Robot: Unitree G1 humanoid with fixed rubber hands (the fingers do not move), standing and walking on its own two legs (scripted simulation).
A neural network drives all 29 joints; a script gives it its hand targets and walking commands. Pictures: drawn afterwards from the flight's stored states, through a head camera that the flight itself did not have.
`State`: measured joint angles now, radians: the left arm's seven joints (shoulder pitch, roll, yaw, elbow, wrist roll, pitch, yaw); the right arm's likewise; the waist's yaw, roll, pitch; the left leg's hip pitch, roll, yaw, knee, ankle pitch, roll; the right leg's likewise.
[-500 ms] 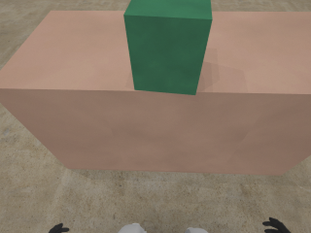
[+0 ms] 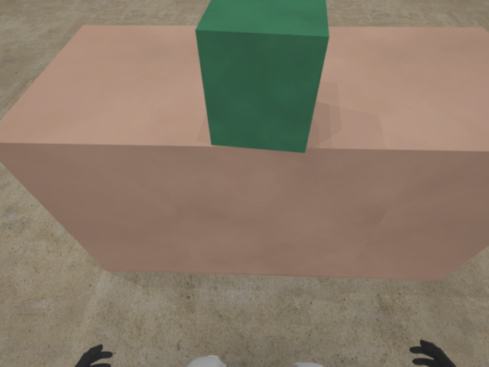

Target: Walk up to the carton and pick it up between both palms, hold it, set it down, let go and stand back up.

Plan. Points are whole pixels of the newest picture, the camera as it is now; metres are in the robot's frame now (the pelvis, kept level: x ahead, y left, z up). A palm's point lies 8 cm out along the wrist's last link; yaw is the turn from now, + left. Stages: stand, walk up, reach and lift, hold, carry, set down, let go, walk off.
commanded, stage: walk up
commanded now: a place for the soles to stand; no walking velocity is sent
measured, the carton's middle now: (263, 72) +0.65 -0.01 +0.14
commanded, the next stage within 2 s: none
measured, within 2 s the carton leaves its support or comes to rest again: neither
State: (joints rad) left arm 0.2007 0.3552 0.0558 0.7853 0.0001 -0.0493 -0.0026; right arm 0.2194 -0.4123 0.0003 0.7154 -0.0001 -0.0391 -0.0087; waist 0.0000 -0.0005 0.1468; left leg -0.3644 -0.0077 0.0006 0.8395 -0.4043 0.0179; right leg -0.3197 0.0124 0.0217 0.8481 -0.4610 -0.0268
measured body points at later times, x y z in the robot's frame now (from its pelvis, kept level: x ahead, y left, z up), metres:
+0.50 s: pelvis +0.06 +0.02 +0.01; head +0.07 +0.05 +0.46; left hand +0.17 +0.33 -0.11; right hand +0.12 -0.30 -0.07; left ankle +0.07 +0.13 -0.70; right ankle +0.09 -0.12 -0.66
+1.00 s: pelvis +0.11 +0.02 +0.00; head +0.12 +0.03 +0.45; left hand +0.18 +0.35 -0.11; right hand +0.19 -0.30 -0.08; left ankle +0.16 +0.13 -0.70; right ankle +0.13 -0.12 -0.67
